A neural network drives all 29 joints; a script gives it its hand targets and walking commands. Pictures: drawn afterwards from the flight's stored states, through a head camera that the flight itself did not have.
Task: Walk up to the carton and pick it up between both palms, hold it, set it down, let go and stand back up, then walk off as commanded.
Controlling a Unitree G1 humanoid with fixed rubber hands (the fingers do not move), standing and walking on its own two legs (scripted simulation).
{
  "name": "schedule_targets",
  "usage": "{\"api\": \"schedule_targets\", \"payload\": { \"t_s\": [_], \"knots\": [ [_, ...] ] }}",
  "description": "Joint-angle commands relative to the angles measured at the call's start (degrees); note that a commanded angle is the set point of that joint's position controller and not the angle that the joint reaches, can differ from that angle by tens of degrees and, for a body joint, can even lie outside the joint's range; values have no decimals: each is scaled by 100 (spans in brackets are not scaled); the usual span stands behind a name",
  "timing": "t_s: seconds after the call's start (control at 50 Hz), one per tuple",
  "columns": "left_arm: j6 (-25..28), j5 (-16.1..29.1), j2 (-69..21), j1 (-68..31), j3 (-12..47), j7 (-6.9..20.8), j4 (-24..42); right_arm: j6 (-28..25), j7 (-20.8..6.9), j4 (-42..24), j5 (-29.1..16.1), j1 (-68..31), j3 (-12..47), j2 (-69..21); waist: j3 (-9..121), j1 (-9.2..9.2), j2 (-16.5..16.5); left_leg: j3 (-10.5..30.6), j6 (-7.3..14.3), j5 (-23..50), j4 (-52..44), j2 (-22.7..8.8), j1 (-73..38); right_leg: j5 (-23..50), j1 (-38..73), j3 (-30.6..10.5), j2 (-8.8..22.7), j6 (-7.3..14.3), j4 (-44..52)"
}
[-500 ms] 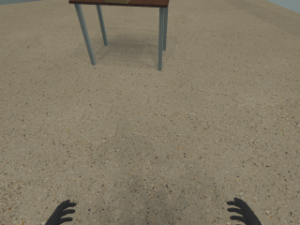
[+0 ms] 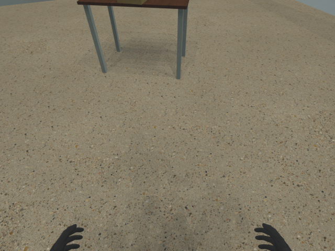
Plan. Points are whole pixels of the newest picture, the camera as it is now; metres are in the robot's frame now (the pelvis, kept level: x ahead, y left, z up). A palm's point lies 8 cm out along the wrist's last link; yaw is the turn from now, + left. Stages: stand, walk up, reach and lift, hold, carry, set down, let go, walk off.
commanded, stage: stand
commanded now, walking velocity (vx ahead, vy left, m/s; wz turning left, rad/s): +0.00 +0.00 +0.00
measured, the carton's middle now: out of the picture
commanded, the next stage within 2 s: walk up in 1.68 s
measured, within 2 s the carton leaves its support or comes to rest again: neither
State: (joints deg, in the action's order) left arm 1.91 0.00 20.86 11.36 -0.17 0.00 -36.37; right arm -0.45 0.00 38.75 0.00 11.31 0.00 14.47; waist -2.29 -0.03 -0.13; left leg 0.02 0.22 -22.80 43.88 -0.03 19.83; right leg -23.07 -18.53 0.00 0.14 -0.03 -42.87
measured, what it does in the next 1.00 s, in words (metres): stands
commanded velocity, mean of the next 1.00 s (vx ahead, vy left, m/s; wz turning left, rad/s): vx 0.00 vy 0.00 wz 0.00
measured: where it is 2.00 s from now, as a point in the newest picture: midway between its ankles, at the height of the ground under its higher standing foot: outside the picture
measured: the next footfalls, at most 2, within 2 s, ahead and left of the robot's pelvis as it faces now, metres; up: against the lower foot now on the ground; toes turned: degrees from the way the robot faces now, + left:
none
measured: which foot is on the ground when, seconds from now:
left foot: down 0.00-1.00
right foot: down 0.00-1.00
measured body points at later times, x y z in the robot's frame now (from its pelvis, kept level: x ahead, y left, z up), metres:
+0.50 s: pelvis -0.01 +0.00 +0.00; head -0.01 +0.00 +0.45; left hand +0.14 +0.29 -0.09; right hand +0.13 -0.25 -0.10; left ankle +0.01 +0.11 -0.71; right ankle +0.00 -0.13 -0.71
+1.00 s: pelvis -0.02 -0.01 +0.00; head -0.03 -0.01 +0.45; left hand +0.12 +0.28 -0.09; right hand +0.11 -0.26 -0.11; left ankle +0.01 +0.11 -0.71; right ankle +0.00 -0.13 -0.71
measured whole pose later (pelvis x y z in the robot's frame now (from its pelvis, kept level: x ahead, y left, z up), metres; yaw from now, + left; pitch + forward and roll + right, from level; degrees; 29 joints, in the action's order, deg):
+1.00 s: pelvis -0.02 -0.01 +0.00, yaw +0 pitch -3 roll +0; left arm 1.9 0.0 21.1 11.4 -0.2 0.0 -41.3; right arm -0.5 0.0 43.6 0.0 10.7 0.0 14.7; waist -2.3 0.0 -0.1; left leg 0.0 0.2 -20.3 42.6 0.0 19.3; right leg -21.2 -18.5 0.0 0.1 0.0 -42.9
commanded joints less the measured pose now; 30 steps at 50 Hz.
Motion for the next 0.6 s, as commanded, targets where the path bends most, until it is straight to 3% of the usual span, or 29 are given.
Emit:
{"api": "schedule_targets", "payload": {
  "t_s": [0.0,0.32,0.58],
  "knots": [
    [186,-123,1089,-292,-426,-79,78,-309,50,-81,127,-338,-511,1661,565,-42,59,813,496,1824,-949,-502,-234,1762,309,-625,465,492,643],
    [187,-118,1115,-370,-403,-70,-100,-292,41,54,126,-371,-505,1669,452,36,74,782,465,1528,-1060,-476,-254,1493,192,-685,488,506,848],
    [183,-126,1107,-350,-383,-55,-248,-284,27,181,120,-489,-478,1700,285,-37,68,868,475,1190,-1264,-504,-49,1244,219,-726,455,492,957]
  ]
}}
